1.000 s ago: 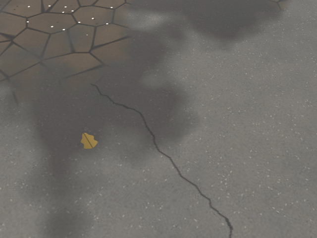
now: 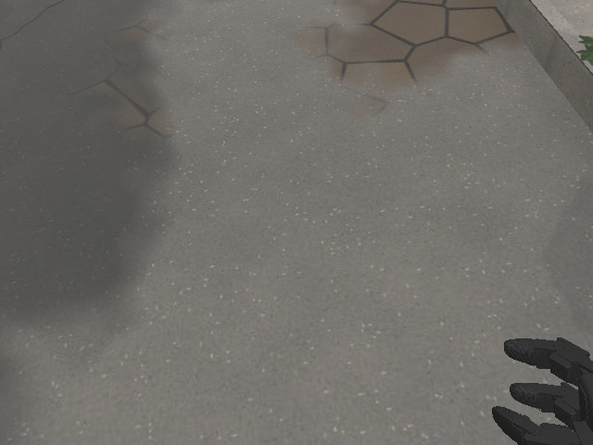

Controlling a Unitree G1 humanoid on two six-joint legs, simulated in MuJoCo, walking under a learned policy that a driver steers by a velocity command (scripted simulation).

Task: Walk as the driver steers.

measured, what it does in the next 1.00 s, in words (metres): walks ahead: left foot, then right foot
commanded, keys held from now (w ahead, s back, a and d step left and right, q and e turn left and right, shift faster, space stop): w+e+shift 0.18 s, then w+q+shift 0.82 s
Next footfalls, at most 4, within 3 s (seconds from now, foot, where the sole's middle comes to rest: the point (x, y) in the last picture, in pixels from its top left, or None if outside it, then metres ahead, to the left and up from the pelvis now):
0.14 left None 0.35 0.16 -0.78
0.56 right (445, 390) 0.62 -0.20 -0.78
1.02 left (334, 244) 1.02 0.08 -0.78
1.46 right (337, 136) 1.47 0.09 -0.78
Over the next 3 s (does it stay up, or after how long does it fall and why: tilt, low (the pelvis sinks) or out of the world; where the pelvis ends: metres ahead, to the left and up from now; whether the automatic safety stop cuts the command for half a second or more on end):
stays up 2.39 0.58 0.00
